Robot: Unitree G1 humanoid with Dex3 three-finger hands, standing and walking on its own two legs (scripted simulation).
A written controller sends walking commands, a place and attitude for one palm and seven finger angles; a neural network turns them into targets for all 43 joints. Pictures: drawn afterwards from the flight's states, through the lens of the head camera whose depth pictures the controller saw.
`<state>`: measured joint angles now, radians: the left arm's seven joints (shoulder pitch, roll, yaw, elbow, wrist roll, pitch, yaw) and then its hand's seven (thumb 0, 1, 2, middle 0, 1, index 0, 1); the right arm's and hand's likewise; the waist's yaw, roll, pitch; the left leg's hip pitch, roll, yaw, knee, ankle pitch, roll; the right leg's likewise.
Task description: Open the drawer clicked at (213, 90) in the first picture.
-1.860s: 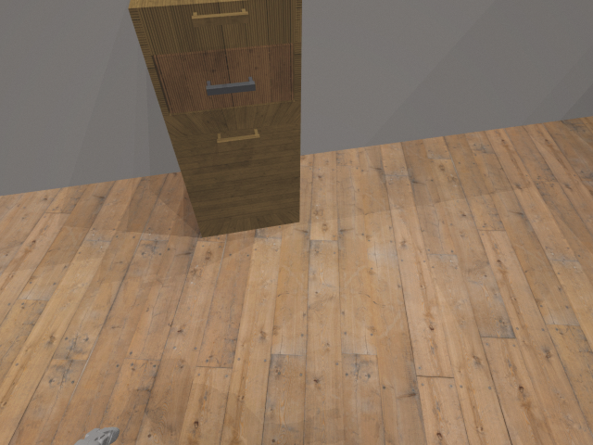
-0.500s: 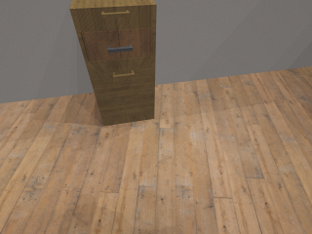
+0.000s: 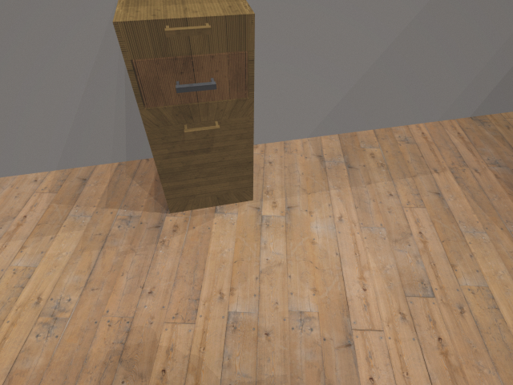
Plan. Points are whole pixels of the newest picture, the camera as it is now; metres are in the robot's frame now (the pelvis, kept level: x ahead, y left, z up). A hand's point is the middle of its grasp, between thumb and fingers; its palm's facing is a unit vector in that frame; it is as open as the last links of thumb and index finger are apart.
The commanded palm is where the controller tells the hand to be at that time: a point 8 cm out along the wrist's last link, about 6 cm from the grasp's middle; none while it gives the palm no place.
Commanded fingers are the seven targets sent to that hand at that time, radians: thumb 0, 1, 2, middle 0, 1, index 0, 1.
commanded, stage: walk to a spot facing it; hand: left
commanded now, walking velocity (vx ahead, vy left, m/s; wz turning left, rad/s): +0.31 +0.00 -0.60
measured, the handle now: (195, 84) +1.06 +0.30 -0.07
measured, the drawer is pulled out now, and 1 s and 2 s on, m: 0.00 0.00 0.00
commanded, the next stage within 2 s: none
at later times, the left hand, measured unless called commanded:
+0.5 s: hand out of the picture +0.08 +0.15 -0.17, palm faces -0.13 -0.98 -0.16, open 7.4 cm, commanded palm none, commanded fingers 0.00 0.90 0.90 -0.20 -0.30 -0.20 -0.30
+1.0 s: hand (231, 219) +0.53 +0.11 -0.16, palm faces -0.50 -0.83 -0.25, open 7.4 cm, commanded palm none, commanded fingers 0.00 0.90 0.90 -0.20 -0.30 -0.20 -0.30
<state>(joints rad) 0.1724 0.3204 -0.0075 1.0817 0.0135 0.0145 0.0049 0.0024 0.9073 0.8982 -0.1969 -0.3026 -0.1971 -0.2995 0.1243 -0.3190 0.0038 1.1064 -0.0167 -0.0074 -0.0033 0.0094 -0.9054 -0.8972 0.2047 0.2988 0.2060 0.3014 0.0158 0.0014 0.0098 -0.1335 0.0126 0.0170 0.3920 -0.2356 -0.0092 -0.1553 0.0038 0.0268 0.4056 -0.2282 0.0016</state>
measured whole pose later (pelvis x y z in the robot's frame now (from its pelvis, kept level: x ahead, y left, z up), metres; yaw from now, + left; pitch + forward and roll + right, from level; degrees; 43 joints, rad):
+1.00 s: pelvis +0.31 -0.01 -0.01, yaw -32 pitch -1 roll +0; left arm 0.11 0.24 0.10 0.88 0.03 0.05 -0.03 0.00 0.92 0.90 -0.19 -0.30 -0.19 -0.30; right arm 0.29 -0.22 -0.06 1.01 -0.03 -0.03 -0.02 0.00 -0.92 -0.90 0.20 0.30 0.20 0.30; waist -0.03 0.00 0.08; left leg -0.15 0.12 0.34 0.51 -0.33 0.01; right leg -0.52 -0.08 -0.09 0.82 -0.27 0.02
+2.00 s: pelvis +0.37 -0.05 -0.02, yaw -67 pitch +1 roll +1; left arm 0.14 0.20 0.06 0.88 0.01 0.03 0.00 0.00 0.91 0.90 -0.20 -0.30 -0.20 -0.30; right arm 0.24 -0.25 -0.08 0.96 -0.02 0.06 -0.02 0.01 -0.91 -0.90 0.20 0.30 0.20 0.30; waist -0.02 0.05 0.10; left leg -0.43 0.15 0.11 1.06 -0.50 -0.08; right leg -0.29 0.00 -0.06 0.61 -0.34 -0.04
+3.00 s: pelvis +0.36 -0.07 -0.01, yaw -103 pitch +1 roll +1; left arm 0.15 0.20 0.05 0.89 0.01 0.03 0.00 0.00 0.91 0.90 -0.20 -0.30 -0.20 -0.30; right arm 0.20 -0.26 -0.06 0.93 -0.02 0.06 -0.01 0.01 -0.91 -0.90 0.20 0.30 0.20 0.30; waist -0.02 0.04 0.09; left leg -0.48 0.12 0.05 1.06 -0.42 -0.10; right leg -0.25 0.02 0.00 0.52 -0.28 -0.04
